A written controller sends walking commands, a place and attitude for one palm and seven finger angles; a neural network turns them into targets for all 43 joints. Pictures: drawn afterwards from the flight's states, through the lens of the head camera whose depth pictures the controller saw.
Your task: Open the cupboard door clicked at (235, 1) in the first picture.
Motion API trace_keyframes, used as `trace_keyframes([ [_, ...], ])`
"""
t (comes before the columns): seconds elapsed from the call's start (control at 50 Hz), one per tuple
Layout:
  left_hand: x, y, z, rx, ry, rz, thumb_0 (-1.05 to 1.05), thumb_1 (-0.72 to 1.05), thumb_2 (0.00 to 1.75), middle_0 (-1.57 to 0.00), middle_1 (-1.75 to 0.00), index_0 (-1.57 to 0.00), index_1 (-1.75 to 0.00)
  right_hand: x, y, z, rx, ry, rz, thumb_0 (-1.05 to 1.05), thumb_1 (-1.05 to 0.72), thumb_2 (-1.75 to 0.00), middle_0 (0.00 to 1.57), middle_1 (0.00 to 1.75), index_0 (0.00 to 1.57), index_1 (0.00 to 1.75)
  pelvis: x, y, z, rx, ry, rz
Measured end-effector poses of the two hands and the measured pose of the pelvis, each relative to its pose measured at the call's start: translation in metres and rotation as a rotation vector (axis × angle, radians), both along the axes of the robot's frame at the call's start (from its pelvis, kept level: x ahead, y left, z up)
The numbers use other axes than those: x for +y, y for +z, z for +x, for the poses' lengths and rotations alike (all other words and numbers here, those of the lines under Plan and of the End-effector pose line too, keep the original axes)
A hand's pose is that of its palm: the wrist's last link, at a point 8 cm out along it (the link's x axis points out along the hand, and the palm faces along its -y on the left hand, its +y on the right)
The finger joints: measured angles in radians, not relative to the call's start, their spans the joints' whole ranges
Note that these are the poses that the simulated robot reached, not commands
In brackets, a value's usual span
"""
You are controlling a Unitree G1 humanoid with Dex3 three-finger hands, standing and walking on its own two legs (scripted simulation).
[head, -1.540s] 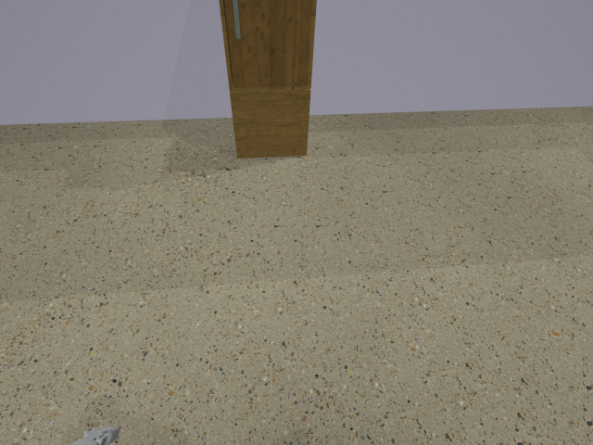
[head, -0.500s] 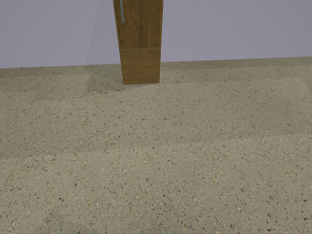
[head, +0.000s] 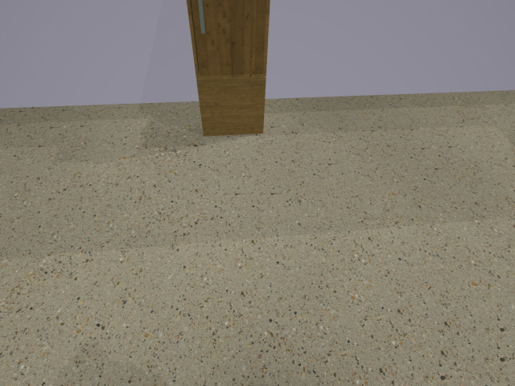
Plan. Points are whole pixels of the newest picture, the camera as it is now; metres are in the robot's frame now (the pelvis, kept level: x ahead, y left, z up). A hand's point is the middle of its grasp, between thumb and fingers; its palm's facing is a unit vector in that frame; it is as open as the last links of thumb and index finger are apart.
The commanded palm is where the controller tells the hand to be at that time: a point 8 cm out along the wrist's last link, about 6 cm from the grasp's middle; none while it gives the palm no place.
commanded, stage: look at it before walking up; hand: left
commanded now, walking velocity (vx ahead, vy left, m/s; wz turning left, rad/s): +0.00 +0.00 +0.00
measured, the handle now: (201, 11) +1.60 +0.35 -0.03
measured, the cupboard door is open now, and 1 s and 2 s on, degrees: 0 0 0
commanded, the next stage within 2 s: walk to a spot facing it in 0.20 s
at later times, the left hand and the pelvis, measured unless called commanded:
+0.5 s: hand out of the picture +0.06 +0.23 -0.18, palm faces -0.01 -0.96 -0.26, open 7.3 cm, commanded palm none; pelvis +0.03 +0.00 -0.01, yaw +0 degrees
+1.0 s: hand (170, 313) +0.29 +0.20 -0.20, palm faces -0.05 -0.99 -0.13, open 7.4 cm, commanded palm none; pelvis +0.21 +0.03 -0.02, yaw -1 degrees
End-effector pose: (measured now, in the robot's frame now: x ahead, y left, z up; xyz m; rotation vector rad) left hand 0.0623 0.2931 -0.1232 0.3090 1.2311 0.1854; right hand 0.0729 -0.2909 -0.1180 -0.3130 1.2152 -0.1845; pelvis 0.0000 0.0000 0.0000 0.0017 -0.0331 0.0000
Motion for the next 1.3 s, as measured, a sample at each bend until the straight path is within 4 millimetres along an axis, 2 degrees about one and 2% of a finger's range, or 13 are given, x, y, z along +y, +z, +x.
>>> trace_keyframes([
  [0.38,-0.001,-0.002,0.009,-0.006,0.006,-0.003,0.01,0.91,0.89,-0.20,-0.30,-0.21,-0.30,0.006,0.000,0.009,-0.004,0.001,0.002,0.01,-0.91,-0.90,0.20,0.30,0.20,0.30,0.002,0.000,0.009,0.002,0.000,0.000],
  [0.54,-0.026,-0.027,-0.013,0.076,0.058,-0.100,0.01,0.91,0.89,-0.20,-0.30,-0.20,-0.30,0.037,-0.022,-0.007,0.090,-0.020,0.068,0.01,-0.91,-0.90,0.20,0.30,0.20,0.30,0.007,-0.010,0.039,0.020,0.006,-0.020],
  [0.66,-0.032,-0.049,-0.041,0.208,0.141,-0.182,0.01,0.91,0.89,-0.20,-0.30,-0.21,-0.30,0.074,-0.027,-0.004,0.159,-0.049,0.081,0.01,-0.91,-0.90,0.20,0.30,0.20,0.30,0.028,-0.018,0.074,0.023,0.011,-0.023],
  [0.7,-0.031,-0.050,-0.039,0.276,0.129,-0.195,0.01,0.91,0.89,-0.20,-0.30,-0.20,-0.30,0.085,-0.025,-0.003,0.140,-0.086,0.085,0.01,-0.91,-0.90,0.20,0.30,0.20,0.30,0.035,-0.017,0.088,0.024,-0.007,-0.026],
  [0.76,-0.027,-0.045,-0.014,0.297,0.111,-0.200,0.01,0.91,0.89,-0.20,-0.30,-0.20,-0.30,0.104,-0.020,-0.015,0.179,-0.138,0.093,0.00,-0.91,-0.90,0.20,0.30,0.20,0.30,0.041,-0.012,0.107,0.021,-0.004,-0.036],
  [0.82,-0.023,-0.043,0.033,0.241,0.094,-0.204,0.01,0.91,0.89,-0.20,-0.30,-0.20,-0.30,0.122,-0.014,-0.032,0.278,-0.180,0.116,0.00,-0.91,-0.90,0.20,0.30,0.20,0.30,0.042,-0.008,0.127,0.022,0.000,-0.038],
  [0.9,-0.024,-0.043,0.112,0.137,0.059,-0.206,0.01,0.91,0.90,-0.20,-0.30,-0.20,-0.30,0.141,-0.008,-0.045,0.411,-0.234,0.149,0.00,-0.91,-0.90,0.20,0.30,0.20,0.30,0.041,-0.009,0.158,0.028,-0.006,-0.031],
  [0.98,-0.035,-0.045,0.202,0.035,-0.003,-0.207,0.01,0.91,0.90,-0.20,-0.30,-0.20,-0.30,0.151,-0.009,-0.039,0.502,-0.285,0.179,0.00,-0.91,-0.90,0.20,0.30,0.20,0.30,0.036,-0.017,0.195,0.031,-0.014,-0.027],
  [1.06,-0.050,-0.051,0.288,-0.076,-0.054,-0.192,0.01,0.91,0.90,-0.20,-0.30,-0.20,-0.30,0.143,-0.024,-0.009,0.548,-0.324,0.195,0.01,-0.91,-0.90,0.20,0.30,0.20,0.30,0.024,-0.033,0.244,0.020,-0.024,-0.020],
  [1.12,-0.057,-0.050,0.324,-0.135,-0.044,-0.181,0.00,0.91,0.90,-0.20,-0.30,-0.20,-0.30,0.126,-0.037,0.041,0.508,-0.316,0.194,0.01,-0.91,-0.90,0.20,0.30,0.20,0.30,0.016,-0.038,0.276,0.004,-0.020,-0.024],
  [1.18,-0.057,-0.044,0.334,-0.119,-0.006,-0.176,0.00,0.91,0.89,-0.20,-0.30,-0.20,-0.30,0.106,-0.041,0.119,0.370,-0.268,0.178,0.01,-0.91,-0.90,0.20,0.30,0.20,0.30,0.011,-0.028,0.302,-0.005,-0.008,-0.025],
  [1.24,-0.052,-0.037,0.333,-0.066,0.034,-0.153,0.00,0.93,0.89,-0.20,-0.30,-0.20,-0.30,0.090,-0.038,0.207,0.208,-0.201,0.159,0.01,-0.91,-0.90,0.20,0.30,0.19,0.30,0.012,-0.018,0.328,0.002,-0.005,-0.027],
  [1.3,-0.045,-0.032,0.329,0.004,0.053,-0.141,0.00,0.94,0.89,-0.20,-0.30,-0.20,-0.30,0.083,-0.031,0.287,0.073,-0.147,0.145,0.01,-0.92,-0.90,0.19,0.30,0.19,0.30,0.015,-0.011,0.355,0.013,-0.002,-0.031],
])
